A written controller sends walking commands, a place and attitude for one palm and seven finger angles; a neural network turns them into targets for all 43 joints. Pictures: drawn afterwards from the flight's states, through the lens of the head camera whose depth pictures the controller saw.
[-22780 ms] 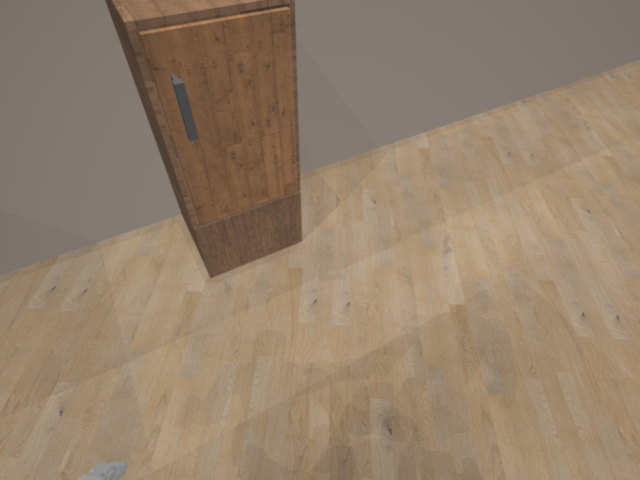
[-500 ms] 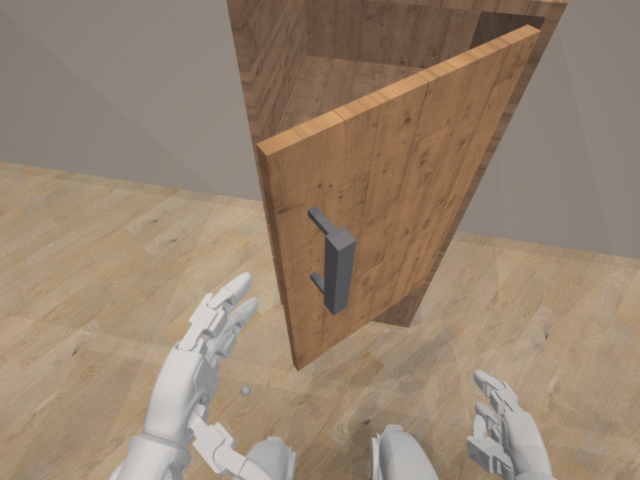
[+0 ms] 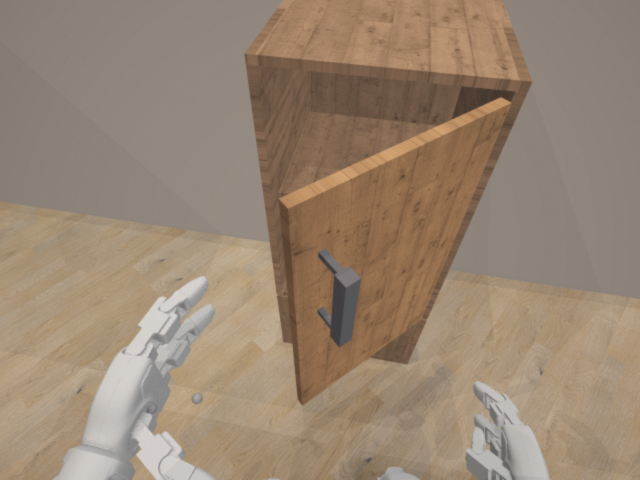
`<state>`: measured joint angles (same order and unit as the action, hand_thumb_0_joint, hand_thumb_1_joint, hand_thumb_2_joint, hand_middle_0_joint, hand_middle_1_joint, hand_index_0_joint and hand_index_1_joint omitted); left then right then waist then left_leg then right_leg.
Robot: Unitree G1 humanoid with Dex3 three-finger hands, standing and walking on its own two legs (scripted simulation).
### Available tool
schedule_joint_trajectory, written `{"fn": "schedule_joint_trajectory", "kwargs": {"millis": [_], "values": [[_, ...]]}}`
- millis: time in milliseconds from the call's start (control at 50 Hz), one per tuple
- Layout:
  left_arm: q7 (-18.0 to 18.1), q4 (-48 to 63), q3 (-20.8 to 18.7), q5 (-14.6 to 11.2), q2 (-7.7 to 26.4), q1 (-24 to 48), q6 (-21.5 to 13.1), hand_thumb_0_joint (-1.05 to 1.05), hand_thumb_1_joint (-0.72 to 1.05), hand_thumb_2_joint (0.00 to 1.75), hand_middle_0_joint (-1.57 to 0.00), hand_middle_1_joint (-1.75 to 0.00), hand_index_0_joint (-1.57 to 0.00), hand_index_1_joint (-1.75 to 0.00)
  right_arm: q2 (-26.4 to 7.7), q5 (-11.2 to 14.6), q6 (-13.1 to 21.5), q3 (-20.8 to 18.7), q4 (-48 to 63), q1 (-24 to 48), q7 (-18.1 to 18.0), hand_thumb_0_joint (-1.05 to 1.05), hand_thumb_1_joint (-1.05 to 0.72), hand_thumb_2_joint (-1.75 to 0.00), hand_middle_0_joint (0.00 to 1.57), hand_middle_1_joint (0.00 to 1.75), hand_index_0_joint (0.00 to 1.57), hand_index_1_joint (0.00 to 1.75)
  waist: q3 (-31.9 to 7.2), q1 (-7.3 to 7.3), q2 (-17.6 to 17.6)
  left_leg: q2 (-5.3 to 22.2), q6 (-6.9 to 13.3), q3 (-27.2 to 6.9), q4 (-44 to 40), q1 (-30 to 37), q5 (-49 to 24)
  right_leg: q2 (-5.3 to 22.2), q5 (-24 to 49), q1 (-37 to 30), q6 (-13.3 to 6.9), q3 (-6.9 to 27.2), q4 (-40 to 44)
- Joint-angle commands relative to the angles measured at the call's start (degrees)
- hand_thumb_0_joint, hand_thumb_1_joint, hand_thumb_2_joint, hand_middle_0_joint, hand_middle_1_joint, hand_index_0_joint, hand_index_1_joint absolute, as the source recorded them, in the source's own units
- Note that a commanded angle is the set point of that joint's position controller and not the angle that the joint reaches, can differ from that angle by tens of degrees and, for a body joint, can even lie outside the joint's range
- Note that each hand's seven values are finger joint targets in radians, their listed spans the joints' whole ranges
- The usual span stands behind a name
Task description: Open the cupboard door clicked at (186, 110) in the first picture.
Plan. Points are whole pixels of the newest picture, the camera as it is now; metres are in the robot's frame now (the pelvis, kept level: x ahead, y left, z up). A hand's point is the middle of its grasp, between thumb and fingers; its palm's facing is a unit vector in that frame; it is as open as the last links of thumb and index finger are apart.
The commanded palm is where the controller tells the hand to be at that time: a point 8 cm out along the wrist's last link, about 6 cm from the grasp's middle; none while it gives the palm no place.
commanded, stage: draw the hand back to the body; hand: left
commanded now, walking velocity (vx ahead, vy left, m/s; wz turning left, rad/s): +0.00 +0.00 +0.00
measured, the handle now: (334, 299) +0.34 +0.00 +0.04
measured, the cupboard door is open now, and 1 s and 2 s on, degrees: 46 46 46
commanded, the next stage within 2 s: step back with the hand held close in 1.10 s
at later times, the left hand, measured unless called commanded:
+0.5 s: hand (77, 335) +0.21 +0.21 +0.19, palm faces +0.33 -0.86 -0.39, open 11.7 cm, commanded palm +0.16 +0.26 +0.21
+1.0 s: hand (14, 306) +0.21 +0.24 +0.23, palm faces +0.45 -0.81 -0.38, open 7.5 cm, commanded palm +0.16 +0.28 +0.24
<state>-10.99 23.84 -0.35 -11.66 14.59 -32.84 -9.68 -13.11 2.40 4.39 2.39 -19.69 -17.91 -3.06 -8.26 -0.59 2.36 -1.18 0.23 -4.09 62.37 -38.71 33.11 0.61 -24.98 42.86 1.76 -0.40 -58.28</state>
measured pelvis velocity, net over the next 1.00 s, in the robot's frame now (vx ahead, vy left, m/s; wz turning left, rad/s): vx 0.01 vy -0.02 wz -0.02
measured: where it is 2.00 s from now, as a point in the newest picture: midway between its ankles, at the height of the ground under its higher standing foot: outside the picture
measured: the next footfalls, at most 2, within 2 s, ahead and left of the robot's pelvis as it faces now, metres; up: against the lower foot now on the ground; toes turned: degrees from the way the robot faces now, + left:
none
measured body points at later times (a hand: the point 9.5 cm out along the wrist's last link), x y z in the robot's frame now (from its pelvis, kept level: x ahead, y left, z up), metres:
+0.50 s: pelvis +0.02 -0.01 +0.05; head +0.00 -0.03 +0.50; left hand +0.18 +0.26 +0.21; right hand +0.19 -0.23 -0.02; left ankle -0.02 +0.11 -0.67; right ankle +0.04 -0.14 -0.67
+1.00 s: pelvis +0.01 -0.02 +0.07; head -0.01 -0.03 +0.52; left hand +0.18 +0.28 +0.25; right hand +0.20 -0.24 -0.01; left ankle -0.02 +0.11 -0.67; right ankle +0.04 -0.14 -0.67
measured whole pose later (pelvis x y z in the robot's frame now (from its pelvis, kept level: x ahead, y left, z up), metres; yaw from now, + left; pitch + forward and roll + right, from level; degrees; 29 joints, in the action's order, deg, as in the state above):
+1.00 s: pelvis +0.01 -0.02 +0.07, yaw -1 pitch -4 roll -1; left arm 6.5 22.9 -19.2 -3.2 18.8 -26.5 -5.9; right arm -12.1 0.3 9.3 0.8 -36.6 -12.1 -5.6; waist 0.3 4.1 2.9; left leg 0.9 -0.9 -2.6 28.0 -5.6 18.7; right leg -0.6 -11.9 10.9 0.4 0.7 -26.5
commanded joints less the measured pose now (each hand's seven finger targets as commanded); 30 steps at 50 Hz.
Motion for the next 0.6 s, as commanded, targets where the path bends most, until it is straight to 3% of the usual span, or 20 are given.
{"fn": "schedule_joint_trajectory", "kwargs": {"millis": [0,20,40,60,100,160,220,320,400,440,460,500,560,580], "values": [[-1.3,15.2,-6.5,-2.3,5.5,0.5,-3.2,0.0,-0.32,0.37,-0.16,-0.3,-0.16,-0.3,-6.5,0.3,3.9,-2.8,9.4,4.6,-0.4,0.0,-0.9,-0.9,0.2,0.3,0.2,0.3,-6.5,0.4,1.1,-0.2,-0.3,1.1,-14.2,2.9,-17.3,-2.1,10.1,-12.9,-2.7,-4.4,8.5],[6.7,21.0,-6.5,5.5,9.8,0.2,-0.5,0.0,-0.29,0.39,-0.16,-0.3,-0.16,-0.3,-5.0,-0.5,3.4,-3.0,10.2,3.8,-2.3,0.0,-0.9,-0.9,0.2,0.3,0.2,0.3,-8.0,3.51,2.8,1.1,-0.5,1.8,-18.3,4.0,-19.7,-0.7,10.0,-15.8,-3.2,-1.4,11.1],[10.4,19.0,-4.9,6.4,5.3,-3.2,2.0,0.0,-0.26,0.4,-0.16,-0.3,-0.16,-0.3,-4.3,-0.7,3.2,-2.7,9.5,2.9,-2.7,0.0,-0.9,-0.9,0.2,0.3,0.2,0.3,-4.3,1.79,2.7,1.1,-0.8,1.9,-18.9,4.4,-18.6,-0.9,9.1,-14.8,-3.0,-1.9,12.4],[12.7,18.3,-3.8,7.6,4.3,-3.1,3.5,0.0,-0.22,0.42,-0.16,-0.3,-0.16,-0.3,-4.4,-1.0,3.0,-2.4,8.4,2.6,-2.8,0.0,-0.9,-0.9,0.2,0.3,0.2,0.3,-2.5,1.5,3.4,1.1,-0.9,1.9,-19.4,4.5,-18.9,-0.7,9.3,-15.4,-3.0,-2.3,13.2],[15.4,17.4,-6.0,9.1,6.2,-3.2,5.0,0.0,-0.15,0.45,-0.16,-0.3,-0.16,-0.3,-4.7,-1.1,2.9,-2.5,7.3,3.4,-3.2,0.0,-0.9,-0.9,0.2,0.3,0.2,0.3,-1.7,1.61,-1.0,1.5,-0.6,1.9,-19.9,6.1,-21.1,-1.0,11.3,-17.1,-2.9,-2.6,15.0],[17.3,18.0,-7.2,10.0,7.2,-0.7,5.3,0.0,-0.05,0.5,-0.17,-0.3,-0.17,-0.3,-4.9,-1.5,3.3,-2.3,6.0,3.9,-3.7,0.0,-0.9,-0.9,0.2,0.3,0.2,0.3,-1.9,1.45,0.4,1.5,-0.4,2.4,-21.9,9.5,-21.3,-0.5,12.2,-19.9,-2.8,-2.4,17.1],[18.3,17.2,-8.8,10.3,7.9,0.3,5.2,0.0,0.06,0.54,-0.17,-0.3,-0.17,-0.3,-4.9,-1.6,4.3,-2.0,4.5,5.3,-4.1,0.0,-0.9,-0.9,0.2,0.3,0.2,0.3,-0.4,1.75,-1.3,1.4,-0.1,2.6,-24.3,11.6,-21.0,-0.5,12.6,-22.5,-2.7,-2.5,19.5],[19.2,16.4,-13.1,10.2,10.5,3.1,4.2,0.0,0.23,0.62,-0.18,-0.3,-0.18,-0.3,-4.6,-1.7,6.1,-1.7,1.3,7.0,-4.4,0.0,-0.9,-0.9,0.2,0.3,0.2,0.3,1.6,2.49,1.3,1.1,-0.1,3.4,-27.8,15.0,-21.6,-0.4,14.2,-26.5,-2.8,-2.2,23.2],[19.3,15.0,-17.3,9.8,12.4,4.1,3.1,0.0,0.37,0.68,-0.18,-0.3,-0.18,-0.3,-4.8,-1.8,7.2,-2.1,-1.0,8.5,-4.3,0.0,-0.9,-0.9,0.2,0.3,0.2,0.3,1.9,3.36,-0.3,1.1,-0.1,3.8,-30.2,17.3,-23.2,-0.5,16.2,-29.9,-2.7,-2.0,25.9],[19.2,13.6,-17.8,9.5,11.9,5.1,2.7,0.0,0.44,0.7,-0.18,-0.3,-0.18,-0.3,-4.6,-1.8,7.3,-2.1,-1.9,9.1,-4.2,0.0,-0.9,-0.9,0.2,0.3,0.2,0.3,3.9,3.14,-1.6,1.2,-0.1,3.9,-31.6,18.0,-22.8,-0.6,15.9,-30.2,-2.5,-2.0,27.1],[19.1,14.0,-18.8,9.4,12.4,5.7,2.4,0.0,0.48,0.72,-0.19,-0.3,-0.19,-0.3,-4.7,-1.8,7.5,-2.3,-2.3,9.3,-4.1,0.0,-0.9,-0.9,0.2,0.3,0.2,0.3,3.3,3.21,-0.5,1.2,-0.1,4.3,-32.0,19.1,-23.2,-0.6,16.5,-30.9,-2.4,-1.7,27.7],[19.2,12.1,-20.9,9.2,13.6,6.1,2.0,0.0,0.55,0.75,-0.19,-0.3,-0.19,-0.3,-4.8,-1.8,7.6,-2.5,-3.2,10.2,-4.1,0.0,-0.9,-0.9,0.2,0.3,0.2,0.3,4.2,3.7,-3.1,1.4,0.0,3.9,-33.4,19.4,-22.8,-0.8,16.2,-32.1,-2.5,-1.8,29.2],[19.0,13.6,-22.8,8.9,14.5,8.4,1.2,0.0,0.65,0.8,-0.19,-0.3,-0.19,-0.3,-4.7,-1.9,7.8,-2.6,-4.1,11.0,-3.9,0.0,-0.9,-0.9,0.2,0.3,0.2,0.3,3.6,3.84,0.7,1.4,0.0,4.5,-34.8,21.4,-23.5,-0.6,17.1,-33.8,-2.5,-1.3,30.4],[19.1,13.1,-23.8,8.9,15.0,8.2,1.1,0.0,0.69,0.81,-0.19,-0.3,-0.19,-0.3,-4.6,-1.9,8.0,-2.7,-4.5,11.1,-3.9,0.0,-0.9,-0.9,0.2,0.3,0.2,0.3,3.7,3.97,0.3,1.2,0.0,4.8,-35.0,21.9,-23.8,-0.7,17.5,-34.2,-2.5,-1.2,30.9]]}}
